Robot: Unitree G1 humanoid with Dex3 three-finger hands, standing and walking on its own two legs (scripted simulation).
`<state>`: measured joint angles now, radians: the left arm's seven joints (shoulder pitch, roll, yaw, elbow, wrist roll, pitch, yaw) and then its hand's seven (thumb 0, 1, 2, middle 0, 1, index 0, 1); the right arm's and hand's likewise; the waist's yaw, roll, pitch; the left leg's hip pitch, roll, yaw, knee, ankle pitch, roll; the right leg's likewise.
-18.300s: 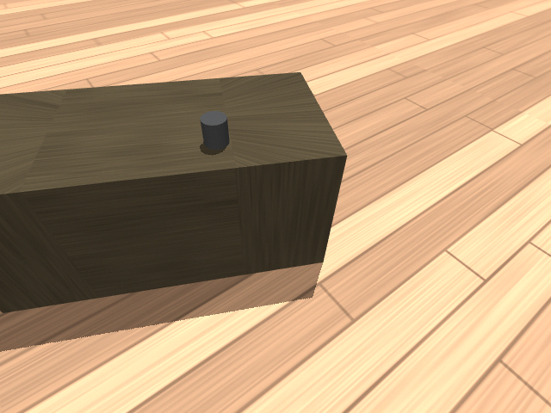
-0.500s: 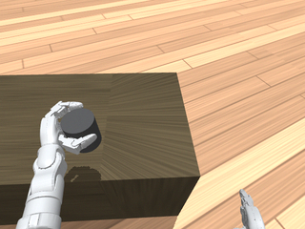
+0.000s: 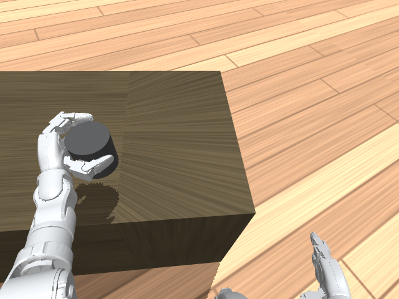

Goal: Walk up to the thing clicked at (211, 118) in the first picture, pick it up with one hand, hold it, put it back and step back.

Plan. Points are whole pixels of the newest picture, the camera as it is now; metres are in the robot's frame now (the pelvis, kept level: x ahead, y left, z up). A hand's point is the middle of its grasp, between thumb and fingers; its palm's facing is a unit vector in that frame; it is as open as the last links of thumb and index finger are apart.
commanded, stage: crouch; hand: left
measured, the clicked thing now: (93, 150) +0.43 +0.18 +0.04
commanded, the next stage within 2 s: lower in 0.04 s
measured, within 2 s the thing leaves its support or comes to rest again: rests again in 1.48 s
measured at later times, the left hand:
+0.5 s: hand (92, 153) +0.45 +0.20 +0.00, palm faces +0.20 -0.98 +0.01, open 11.4 cm
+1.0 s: hand (95, 159) +0.46 +0.20 -0.03, palm faces +0.22 -0.98 +0.00, open 11.3 cm
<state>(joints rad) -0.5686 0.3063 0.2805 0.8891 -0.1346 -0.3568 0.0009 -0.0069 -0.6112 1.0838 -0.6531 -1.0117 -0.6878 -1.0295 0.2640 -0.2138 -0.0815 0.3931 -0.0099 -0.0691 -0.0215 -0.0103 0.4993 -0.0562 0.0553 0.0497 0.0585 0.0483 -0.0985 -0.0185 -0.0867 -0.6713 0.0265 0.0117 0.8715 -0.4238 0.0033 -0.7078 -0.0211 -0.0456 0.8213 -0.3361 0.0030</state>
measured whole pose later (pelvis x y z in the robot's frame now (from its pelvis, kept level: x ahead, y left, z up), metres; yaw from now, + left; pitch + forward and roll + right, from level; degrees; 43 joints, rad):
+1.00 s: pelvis -0.02 +0.00 -0.06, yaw +0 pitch +22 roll -2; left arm -0.70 0.42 0.41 1.08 -0.07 -0.52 -0.01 -0.01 -0.61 1.08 -0.66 -1.00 -0.69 -1.02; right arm 0.38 -0.24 -0.04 0.00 -0.05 0.01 0.04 -0.01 0.48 -0.06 0.06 0.05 0.06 0.05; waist -0.21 -0.03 -0.13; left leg -1.05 0.04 -0.02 1.20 -0.53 0.00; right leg -1.08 -0.02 -0.06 1.12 -0.43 0.00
